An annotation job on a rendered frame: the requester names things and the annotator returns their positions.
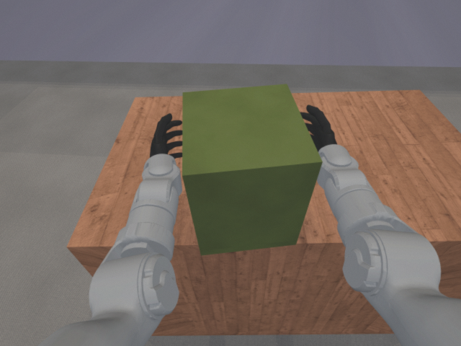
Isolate carton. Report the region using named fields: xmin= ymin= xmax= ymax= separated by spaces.
xmin=182 ymin=84 xmax=323 ymax=256

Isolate left robot forearm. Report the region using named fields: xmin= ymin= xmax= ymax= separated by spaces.
xmin=89 ymin=154 xmax=182 ymax=308

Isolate robot left upper arm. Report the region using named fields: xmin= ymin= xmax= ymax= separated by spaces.
xmin=38 ymin=252 xmax=179 ymax=346

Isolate robot right hand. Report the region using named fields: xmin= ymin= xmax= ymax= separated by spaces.
xmin=300 ymin=105 xmax=337 ymax=152

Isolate robot right upper arm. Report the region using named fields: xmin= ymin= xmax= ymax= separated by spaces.
xmin=342 ymin=229 xmax=461 ymax=346

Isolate robot left hand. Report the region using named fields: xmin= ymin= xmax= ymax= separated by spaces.
xmin=150 ymin=113 xmax=182 ymax=158

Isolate right robot forearm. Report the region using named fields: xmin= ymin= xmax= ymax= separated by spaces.
xmin=317 ymin=144 xmax=441 ymax=282

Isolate pedestal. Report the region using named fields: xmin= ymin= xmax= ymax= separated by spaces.
xmin=67 ymin=90 xmax=461 ymax=336

